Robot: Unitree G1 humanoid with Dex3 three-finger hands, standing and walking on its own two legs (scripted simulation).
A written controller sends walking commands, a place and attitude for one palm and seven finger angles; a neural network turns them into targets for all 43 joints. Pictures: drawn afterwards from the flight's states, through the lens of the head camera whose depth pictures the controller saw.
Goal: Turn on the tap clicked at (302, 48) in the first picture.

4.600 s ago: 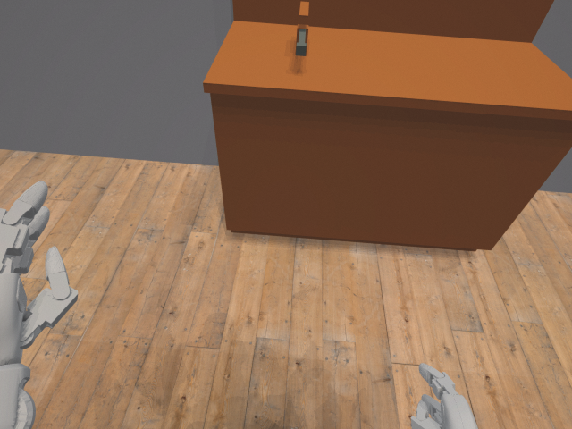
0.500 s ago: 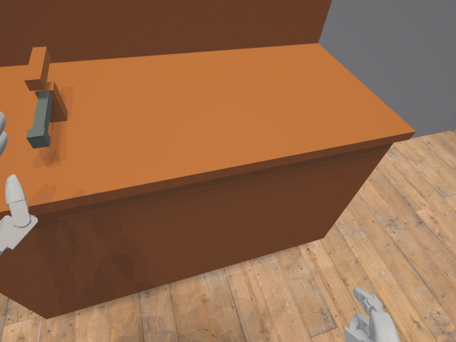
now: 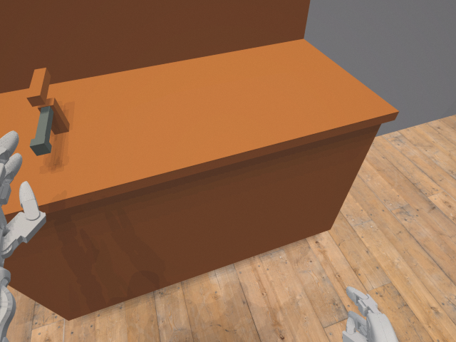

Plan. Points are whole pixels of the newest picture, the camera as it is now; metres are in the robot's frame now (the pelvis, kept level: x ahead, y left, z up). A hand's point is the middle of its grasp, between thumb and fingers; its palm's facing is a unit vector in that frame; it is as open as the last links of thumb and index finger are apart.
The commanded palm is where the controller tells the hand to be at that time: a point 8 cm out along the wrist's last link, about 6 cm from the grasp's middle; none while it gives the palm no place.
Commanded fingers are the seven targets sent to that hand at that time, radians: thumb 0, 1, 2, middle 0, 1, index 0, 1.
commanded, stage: come to a stop and stand still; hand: left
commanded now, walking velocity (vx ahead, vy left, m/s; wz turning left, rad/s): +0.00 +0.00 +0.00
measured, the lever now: (41, 146) +0.46 +0.44 +0.08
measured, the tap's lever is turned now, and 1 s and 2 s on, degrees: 0 0 0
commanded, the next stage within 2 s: look again from close up in 1.64 s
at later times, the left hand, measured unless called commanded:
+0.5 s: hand (0, 262) +0.17 +0.29 +0.17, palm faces +0.40 -0.86 -0.33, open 7.4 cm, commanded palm +0.11 +0.32 +0.18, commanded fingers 0.00 0.90 0.90 -0.20 -0.30 -0.20 -0.30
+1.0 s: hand out of the picture +0.18 +0.34 +0.15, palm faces +0.40 -0.85 -0.34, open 7.4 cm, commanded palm +0.13 +0.36 +0.18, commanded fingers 0.00 0.90 0.90 -0.20 -0.30 -0.20 -0.30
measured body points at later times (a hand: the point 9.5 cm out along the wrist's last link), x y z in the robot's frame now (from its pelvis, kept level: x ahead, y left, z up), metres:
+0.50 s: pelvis -0.05 +0.04 +0.00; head -0.06 +0.06 +0.45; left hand +0.14 +0.33 +0.18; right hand +0.13 -0.17 -0.06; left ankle +0.02 +0.10 -0.73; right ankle +0.04 -0.08 -0.73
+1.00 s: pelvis -0.04 +0.08 +0.01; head -0.03 +0.10 +0.46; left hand +0.16 +0.38 +0.17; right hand +0.15 -0.14 -0.06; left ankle +0.02 +0.11 -0.73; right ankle -0.07 -0.04 -0.73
